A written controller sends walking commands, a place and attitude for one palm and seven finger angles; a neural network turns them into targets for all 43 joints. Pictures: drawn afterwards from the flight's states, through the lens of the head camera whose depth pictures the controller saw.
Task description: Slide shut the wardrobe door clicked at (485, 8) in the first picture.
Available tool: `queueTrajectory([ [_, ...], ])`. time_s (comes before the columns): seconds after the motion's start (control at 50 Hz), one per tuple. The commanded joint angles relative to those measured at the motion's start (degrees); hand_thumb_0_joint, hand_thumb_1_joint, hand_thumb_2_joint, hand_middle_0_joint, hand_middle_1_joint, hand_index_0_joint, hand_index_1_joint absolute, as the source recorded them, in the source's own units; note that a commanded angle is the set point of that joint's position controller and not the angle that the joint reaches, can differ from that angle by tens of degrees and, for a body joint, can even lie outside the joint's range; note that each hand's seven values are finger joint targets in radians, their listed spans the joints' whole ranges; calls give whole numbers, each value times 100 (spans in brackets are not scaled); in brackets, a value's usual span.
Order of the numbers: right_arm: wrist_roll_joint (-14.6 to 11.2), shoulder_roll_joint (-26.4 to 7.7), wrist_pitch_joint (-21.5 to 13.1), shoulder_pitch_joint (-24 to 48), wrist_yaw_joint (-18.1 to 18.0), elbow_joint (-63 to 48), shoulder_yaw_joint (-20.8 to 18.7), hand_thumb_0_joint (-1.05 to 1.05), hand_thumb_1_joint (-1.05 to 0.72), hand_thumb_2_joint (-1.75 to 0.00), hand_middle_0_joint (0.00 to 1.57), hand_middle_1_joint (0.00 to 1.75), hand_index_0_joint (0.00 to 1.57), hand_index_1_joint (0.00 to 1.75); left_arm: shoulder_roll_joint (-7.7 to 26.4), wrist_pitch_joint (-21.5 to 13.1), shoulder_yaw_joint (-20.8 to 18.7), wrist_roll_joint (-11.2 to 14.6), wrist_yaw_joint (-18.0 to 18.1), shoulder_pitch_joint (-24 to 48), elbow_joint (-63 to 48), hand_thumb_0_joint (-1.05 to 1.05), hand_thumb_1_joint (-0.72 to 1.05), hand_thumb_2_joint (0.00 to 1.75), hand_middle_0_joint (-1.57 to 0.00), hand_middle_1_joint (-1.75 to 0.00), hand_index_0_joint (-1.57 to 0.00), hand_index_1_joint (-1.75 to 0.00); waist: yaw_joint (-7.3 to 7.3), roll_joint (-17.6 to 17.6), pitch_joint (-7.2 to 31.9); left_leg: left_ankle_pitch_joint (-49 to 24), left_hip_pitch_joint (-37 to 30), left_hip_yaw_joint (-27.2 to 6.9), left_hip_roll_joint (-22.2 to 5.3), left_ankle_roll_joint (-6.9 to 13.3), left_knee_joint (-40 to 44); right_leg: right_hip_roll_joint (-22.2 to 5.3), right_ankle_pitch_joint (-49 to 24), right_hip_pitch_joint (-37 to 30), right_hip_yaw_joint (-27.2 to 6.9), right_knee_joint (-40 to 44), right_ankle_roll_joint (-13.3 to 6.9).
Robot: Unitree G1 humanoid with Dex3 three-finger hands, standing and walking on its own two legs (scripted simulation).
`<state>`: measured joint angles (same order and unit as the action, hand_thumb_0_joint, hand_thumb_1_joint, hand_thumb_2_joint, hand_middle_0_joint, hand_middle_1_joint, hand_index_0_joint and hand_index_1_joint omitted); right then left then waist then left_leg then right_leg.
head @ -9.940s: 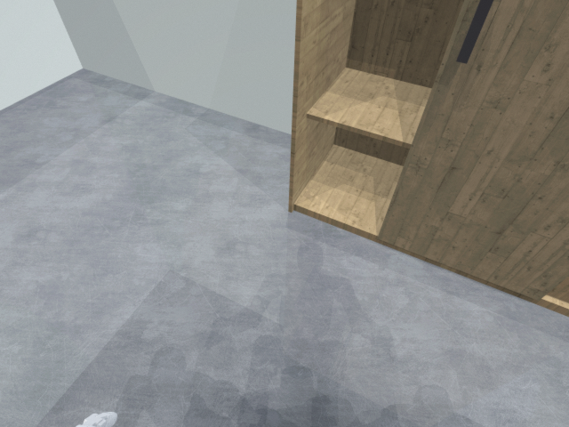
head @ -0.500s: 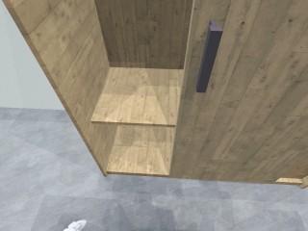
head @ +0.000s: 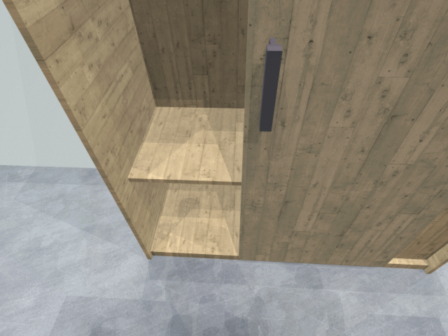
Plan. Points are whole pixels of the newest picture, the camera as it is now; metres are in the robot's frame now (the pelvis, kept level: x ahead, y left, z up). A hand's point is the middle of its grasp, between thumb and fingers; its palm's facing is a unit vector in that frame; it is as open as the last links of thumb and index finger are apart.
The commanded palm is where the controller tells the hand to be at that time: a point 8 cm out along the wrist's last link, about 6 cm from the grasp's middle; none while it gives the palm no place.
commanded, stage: come to a stop and stand still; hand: right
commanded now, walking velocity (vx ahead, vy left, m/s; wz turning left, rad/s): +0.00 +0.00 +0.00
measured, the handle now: (268, 86) +0.53 -0.06 +0.18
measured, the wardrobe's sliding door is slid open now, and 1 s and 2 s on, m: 0.41 0.41 0.41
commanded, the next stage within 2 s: look again from close up in 0.32 s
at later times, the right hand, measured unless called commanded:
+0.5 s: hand out of the picture -0.05 -0.15 -0.18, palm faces +0.03 +0.99 -0.15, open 7.4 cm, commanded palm none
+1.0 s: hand out of the picture -0.02 -0.15 -0.17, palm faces +0.02 +0.98 -0.18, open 7.4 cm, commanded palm none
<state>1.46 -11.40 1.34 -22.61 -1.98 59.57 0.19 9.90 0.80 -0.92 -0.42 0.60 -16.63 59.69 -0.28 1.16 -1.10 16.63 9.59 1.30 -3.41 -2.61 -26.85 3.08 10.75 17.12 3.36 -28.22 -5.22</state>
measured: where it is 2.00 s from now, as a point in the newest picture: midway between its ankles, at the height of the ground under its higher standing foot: outside the picture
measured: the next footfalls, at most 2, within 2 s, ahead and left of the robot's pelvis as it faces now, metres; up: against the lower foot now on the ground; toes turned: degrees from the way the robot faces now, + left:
none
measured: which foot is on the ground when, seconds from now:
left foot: down 0.00-1.00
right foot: down 0.00-1.00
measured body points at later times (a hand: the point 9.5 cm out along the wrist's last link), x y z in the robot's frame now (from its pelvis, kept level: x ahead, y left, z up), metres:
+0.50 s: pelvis +0.00 +0.00 +0.00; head +0.00 -0.01 +0.45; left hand +0.00 +0.22 -0.15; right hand -0.05 -0.21 -0.16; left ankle -0.02 +0.16 -0.74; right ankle +0.05 -0.06 -0.74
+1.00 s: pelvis +0.01 +0.02 +0.00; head +0.01 +0.01 +0.45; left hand +0.00 +0.24 -0.16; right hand -0.02 -0.20 -0.16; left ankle -0.02 +0.16 -0.74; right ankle +0.05 -0.06 -0.74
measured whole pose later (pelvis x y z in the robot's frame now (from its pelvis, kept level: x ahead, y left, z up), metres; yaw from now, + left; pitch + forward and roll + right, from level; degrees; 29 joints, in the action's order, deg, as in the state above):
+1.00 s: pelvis +0.01 +0.02 +0.00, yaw +0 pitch -1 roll +0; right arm 1.1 -7.8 -0.2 -20.4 -2.6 62.1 0.5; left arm 8.5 0.1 -0.6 -0.1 0.9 -16.0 64.1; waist 0.4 -0.1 -1.4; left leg 16.8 8.1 1.2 -2.8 -2.4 -26.1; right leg 2.5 10.5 15.1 3.3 -26.6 -3.9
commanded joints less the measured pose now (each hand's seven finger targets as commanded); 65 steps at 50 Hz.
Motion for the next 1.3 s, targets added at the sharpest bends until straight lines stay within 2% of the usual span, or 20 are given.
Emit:
queueTrajectory([
  [0.0, -16, -346, -137, -476, -59, -21, -54, 0, -90, -90, 20, 30, 20, 30, 673, -116, -96, 11, 55, -30, -178, 0, 90, 90, -20, -30, -20, -30, -39, -217, -322, 186, 313, -218, -153, 324, 453, -842, 1333, 20, -1203, 1222, 155],
  [0.06, -14, -297, -144, -566, -73, 96, -45, 0, -90, -90, 20, 30, 20, 30, 626, -104, -83, 18, 56, -89, -56, 0, 90, 90, -20, -30, -20, -30, -21, -132, -369, 157, 324, -210, -171, 325, 486, -833, 1257, 6, -1165, 1194, 158],
  [0.12, -14, -232, -152, -657, -82, 196, -34, 0, -90, -90, 20, 30, 20, 30, 597, -111, -81, 24, 66, -157, 58, 0, 90, 90, -20, -30, -20, -30, -14, -260, -332, 67, 306, -172, -153, 303, 449, -856, 1237, -77, -1169, 1263, 172],
  [0.16, -9, -207, -158, -692, -89, 242, -33, 0, -90, -90, 20, 30, 20, 30, 575, -112, -76, 32, 66, -148, 89, 0, 90, 90, -20, -30, -20, -30, -31, -122, -397, 34, 303, -195, -172, 311, 484, -839, 1171, -22, -1157, 1224, 163],
  [0.22, -14, -133, -158, -731, -96, 292, -32, 0, -90, -90, 20, 30, 20, 30, 524, -107, -74, 27, 71, -181, 153, 0, 90, 90, -20, -30, -20, -30, -20, -211, -445, 86, 378, -166, -158, 299, 457, -839, 1241, -48, -1177, 1276, 179],
  [0.34, 6, -109, -157, -744, -104, 297, -46, 0, -90, -90, 20, 30, 20, 30, 498, -88, -87, 22, 64, -203, 192, 0, 90, 90, -20, -30, -20, -30, -34, -50, -577, 256, 443, -191, -145, 306, 499, -822, 1431, 109, -1178, 1292, 197],
  [0.38, -1, -73, -160, -739, -103, 294, -60, 0, -90, -90, 20, 30, 20, 30, 465, -95, -87, 11, 66, -195, 184, 0, 90, 90, -20, -30, -20, -30, -24, -199, -514, 194, 458, -204, -152, 318, 482, -800, 1310, 29, -1142, 1279, 211],
  [0.54, -9, -103, -177, -629, -105, 218, -75, 0, -90, -90, 20, 30, 20, 30, 433, -98, -88, 14, 62, -242, 177, 0, 90, 90, -20, -30, -20, -30, -11, -91, -475, 117, 475, -264, -156, 335, 530, -780, 1036, -36, -1077, 1141, 226],
  [0.6, -14, -72, -176, -584, -103, 197, -88, 0, -90, -90, 20, 30, 20, 30, 436, -116, -81, 3, 68, -260, 174, 0, 90, 90, -20, -30, -20, -30, -1, -237, -389, -22, 426, -213, -154, 327, 456, -814, 917, -117, -1082, 1185, 227],
  [0.72, -32, -107, -206, -511, -106, 198, -81, 0, -90, -90, 20, 30, 20, 30, 411, -139, -62, 21, 70, -249, 202, 0, 90, 90, -20, -30, -20, -30, -2, -97, -319, -258, 377, -302, -212, 333, 532, -797, 386, -301, -964, 1016, 231],
  [0.74, -27, -136, -209, -487, -110, 201, -77, 0, -90, -90, 20, 30, 20, 30, 438, -137, -65, 28, 67, -241, 206, 0, 90, 90, -20, -30, -20, -30, -3, 27, -339, -301, 367, -301, -208, 329, 548, -787, 241, -314, -926, 932, 230],
  [0.78, -35, -138, -208, -433, -110, 186, -79, 0, -90, -90, 20, 30, 20, 30, 429, -139, -54, 21, 70, -257, 209, 0, 90, 90, -20, -30, -20, -30, 23, -46, -357, -281, 397, -313, -229, 329, 561, -774, 149, -349, -879, 900, 243],
  [0.88, -44, -171, -210, -380, -111, 177, -91, 0, -90, -90, 20, 30, 20, 30, 432, -141, -41, 21, 69, -231, 227, 0, 90, 90, -20, -30, -20, -30, 15, -102, -349, -304, 360, -311, -240, 337, 566, -776, 38, -380, -881, 878, 247],
  [0.96, -38, -170, -204, -328, -112, 175, -85, 0, -90, -90, 20, 30, 20, 30, 427, -124, -36, 21, 69, -222, 250, 0, 90, 90, -20, -30, -20, -30, 29, -11, -438, -222, 389, -312, -238, 336, 612, -773, 91, -342, -862, 864, 255],
  [1.08, -45, -169, -202, -274, -104, 193, -87, 0, -90, -90, 20, 30, 20, 30, 431, -123, -26, 17, 73, -200, 260, 0, 90, 90, -20, -30, -20, -30, 28, -145, -400, -260, 362, -302, -219, 329, 610, -787, 67, -430, -883, 898, 261],
  [1.14, -38, -174, -208, -278, -99, 197, -84, 0, -90, -90, 20, 30, 20, 30, 443, -118, -28, 27, 72, -182, 270, 0, 90, 90, -20, -30, -20, -30, 19, -17, -430, -239, 353, -314, -221, 330, 669, -789, 99, -415, -868, 886, 260],
  [1.28, -47, -173, -217, -227, -94, 217, -90, 0, -90, -90, 20, 30, 20, 30, 424, -136, -13, 20, 80, -195, 296, 0, 90, 90, -20, -30, -20, -30, 32, -76, -339, -396, 296, -315, -238, 330, 667, -792, -194, -546, -829, 851, 273],
])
